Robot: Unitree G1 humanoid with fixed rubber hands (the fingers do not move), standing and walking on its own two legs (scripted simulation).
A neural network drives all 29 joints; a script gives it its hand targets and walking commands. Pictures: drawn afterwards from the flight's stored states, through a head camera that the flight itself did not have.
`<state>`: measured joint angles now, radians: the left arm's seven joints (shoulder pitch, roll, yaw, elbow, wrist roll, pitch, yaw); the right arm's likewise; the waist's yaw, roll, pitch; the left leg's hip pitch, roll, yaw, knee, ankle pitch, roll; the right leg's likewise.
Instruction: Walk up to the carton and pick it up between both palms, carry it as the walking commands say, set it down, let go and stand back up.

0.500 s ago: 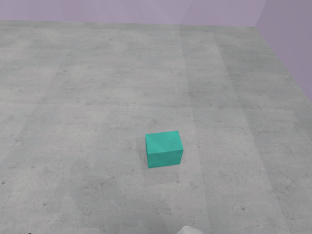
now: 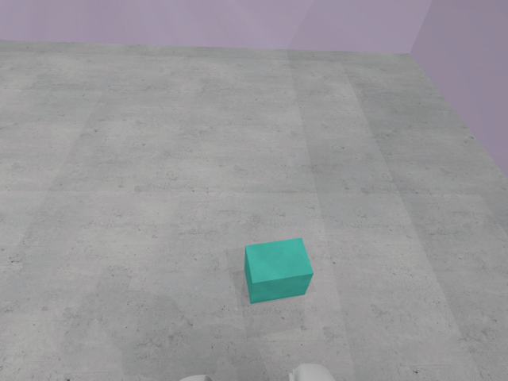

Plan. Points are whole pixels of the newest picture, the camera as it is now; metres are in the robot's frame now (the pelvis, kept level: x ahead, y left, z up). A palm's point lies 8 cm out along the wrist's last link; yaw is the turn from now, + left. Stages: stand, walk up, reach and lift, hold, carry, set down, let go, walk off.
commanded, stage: walk up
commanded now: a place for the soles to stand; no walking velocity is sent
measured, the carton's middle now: (276, 271) +0.61 -0.11 -0.65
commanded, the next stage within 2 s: none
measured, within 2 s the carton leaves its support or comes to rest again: neither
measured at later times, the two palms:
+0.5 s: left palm (29, 361) +0.17 +0.36 -0.09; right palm (431, 352) +0.19 -0.30 -0.09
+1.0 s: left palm (41, 351) +0.19 +0.35 -0.09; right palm (433, 344) +0.20 -0.31 -0.09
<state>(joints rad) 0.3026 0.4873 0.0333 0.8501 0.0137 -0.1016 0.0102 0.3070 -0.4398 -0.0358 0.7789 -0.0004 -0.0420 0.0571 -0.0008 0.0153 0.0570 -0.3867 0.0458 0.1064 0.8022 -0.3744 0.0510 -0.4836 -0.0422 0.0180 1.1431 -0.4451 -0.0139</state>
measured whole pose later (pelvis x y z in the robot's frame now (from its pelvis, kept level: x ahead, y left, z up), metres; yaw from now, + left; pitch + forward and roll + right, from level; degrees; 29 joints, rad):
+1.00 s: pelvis +0.09 +0.02 -0.01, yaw -3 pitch -2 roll -1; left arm 0.24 0.46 0.03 0.85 0.01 -0.06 0.04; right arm 0.14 -0.44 -0.04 0.80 0.00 0.00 0.02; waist 0.00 0.02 0.09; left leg -0.40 0.04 0.11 0.86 -0.44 0.05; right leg -0.43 -0.02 0.00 0.83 -0.37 0.01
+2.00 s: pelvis +0.18 -0.21 -0.03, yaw +6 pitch -2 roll +2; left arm 0.20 0.46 0.07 0.78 0.04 0.02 -0.03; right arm 0.32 -0.47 -0.04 0.82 0.00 -0.08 -0.10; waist 0.00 -0.07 0.08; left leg -0.59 0.02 -0.05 1.04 -0.49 0.01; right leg -0.46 -0.05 -0.05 1.03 -0.55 -0.03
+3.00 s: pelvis +0.17 -0.20 -0.03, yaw +11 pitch -2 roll +1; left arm 0.17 0.45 0.07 0.78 0.04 -0.01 -0.01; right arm 0.18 -0.47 -0.04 0.85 0.00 -0.07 -0.06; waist 0.00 -0.03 0.08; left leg -0.55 -0.01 -0.04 0.94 -0.36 -0.02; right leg -0.44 -0.09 -0.10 1.01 -0.53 -0.02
